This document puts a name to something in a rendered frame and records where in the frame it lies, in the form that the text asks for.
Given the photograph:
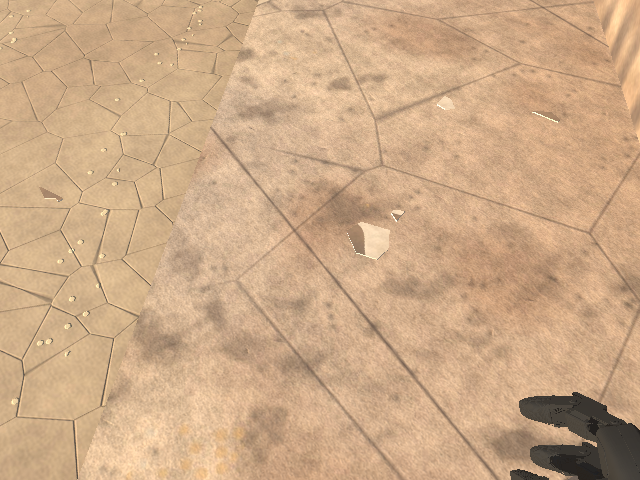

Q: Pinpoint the robot right hand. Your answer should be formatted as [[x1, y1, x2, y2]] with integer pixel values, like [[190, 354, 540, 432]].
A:
[[510, 392, 640, 480]]

